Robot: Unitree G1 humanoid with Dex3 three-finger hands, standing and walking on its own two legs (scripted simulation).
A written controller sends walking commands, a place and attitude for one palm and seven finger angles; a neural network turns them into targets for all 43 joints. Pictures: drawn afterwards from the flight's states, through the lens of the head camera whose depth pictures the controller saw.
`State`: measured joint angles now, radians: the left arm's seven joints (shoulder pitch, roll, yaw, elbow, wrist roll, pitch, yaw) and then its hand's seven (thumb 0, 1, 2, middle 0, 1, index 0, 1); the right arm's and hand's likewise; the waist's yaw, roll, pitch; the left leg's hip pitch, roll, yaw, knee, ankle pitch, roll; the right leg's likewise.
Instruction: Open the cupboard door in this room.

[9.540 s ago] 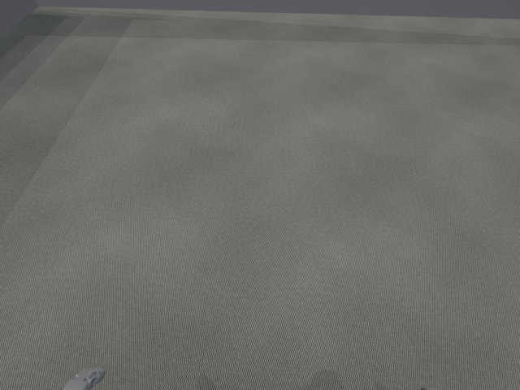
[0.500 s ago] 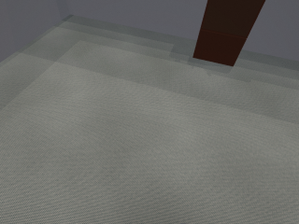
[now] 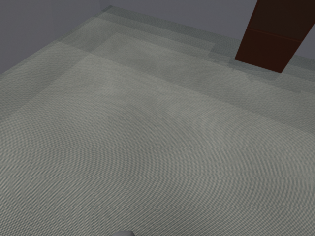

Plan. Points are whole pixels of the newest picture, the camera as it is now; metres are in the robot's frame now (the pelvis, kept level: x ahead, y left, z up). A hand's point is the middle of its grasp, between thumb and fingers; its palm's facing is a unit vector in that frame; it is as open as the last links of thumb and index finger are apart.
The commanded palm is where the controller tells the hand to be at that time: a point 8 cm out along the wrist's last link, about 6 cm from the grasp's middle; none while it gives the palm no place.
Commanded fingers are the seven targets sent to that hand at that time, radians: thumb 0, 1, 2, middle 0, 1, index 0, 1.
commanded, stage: turn or walk to find it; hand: left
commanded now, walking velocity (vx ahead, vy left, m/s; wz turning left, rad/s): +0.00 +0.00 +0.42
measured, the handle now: out of the picture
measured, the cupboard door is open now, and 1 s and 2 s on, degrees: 0 0 0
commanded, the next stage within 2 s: stand and wait in 0.38 s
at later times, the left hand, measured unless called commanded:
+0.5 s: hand out of the picture +0.06 +0.20 -0.15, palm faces +0.16 -0.94 -0.28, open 7.4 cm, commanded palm none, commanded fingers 0.00 0.90 0.90 -0.20 -0.30 -0.20 -0.30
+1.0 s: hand out of the picture -0.11 +0.16 -0.18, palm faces +0.37 -0.91 -0.21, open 7.4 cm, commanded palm none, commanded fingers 0.00 0.90 0.90 -0.20 -0.30 -0.20 -0.30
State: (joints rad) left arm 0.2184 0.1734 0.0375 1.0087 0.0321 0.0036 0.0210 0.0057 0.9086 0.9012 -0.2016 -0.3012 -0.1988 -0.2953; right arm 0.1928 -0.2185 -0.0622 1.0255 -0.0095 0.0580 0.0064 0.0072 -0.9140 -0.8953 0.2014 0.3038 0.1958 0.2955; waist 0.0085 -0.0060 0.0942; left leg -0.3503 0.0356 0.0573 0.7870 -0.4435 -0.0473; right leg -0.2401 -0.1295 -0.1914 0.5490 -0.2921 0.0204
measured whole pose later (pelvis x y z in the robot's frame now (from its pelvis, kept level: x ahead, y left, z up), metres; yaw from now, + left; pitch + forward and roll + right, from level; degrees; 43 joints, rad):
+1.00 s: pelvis -0.06 -0.03 +0.00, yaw +19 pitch -1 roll +0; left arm 0.26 0.20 0.04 1.05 0.02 0.02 0.02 0.01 0.90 0.90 -0.20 -0.30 -0.20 -0.30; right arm 0.18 -0.20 -0.04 1.05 -0.01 0.04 0.00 0.01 -0.91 -0.90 0.20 0.30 0.20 0.30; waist 0.02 -0.03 0.07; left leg -0.19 0.01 0.04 0.53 -0.32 -0.02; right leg -0.27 -0.09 -0.20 0.57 -0.27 -0.02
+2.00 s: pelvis -0.14 -0.06 -0.01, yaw +42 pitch -1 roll +0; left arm 0.25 0.25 0.05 1.00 0.02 0.05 0.02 0.01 0.90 0.90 -0.20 -0.30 -0.20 -0.30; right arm 0.13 -0.21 -0.05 0.96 -0.02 0.03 0.01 0.01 -0.91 -0.90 0.20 0.30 0.20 0.30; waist 0.03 -0.07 0.10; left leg -0.26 0.01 0.08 0.61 -0.34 0.02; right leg -0.32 -0.16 -0.17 0.81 -0.48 0.05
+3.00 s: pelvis -0.15 -0.15 +0.00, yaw +68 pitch +0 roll +1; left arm 0.26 0.20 0.04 0.98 0.03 0.01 0.02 0.01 0.90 0.90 -0.20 -0.30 -0.20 -0.30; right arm 0.16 -0.24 -0.07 1.00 -0.01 0.08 0.01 0.01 -0.91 -0.90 0.20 0.30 0.19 0.30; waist 0.03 0.00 0.09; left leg -0.32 0.05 0.03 0.81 -0.46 -0.06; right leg -0.25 -0.13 -0.28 0.52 -0.26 -0.03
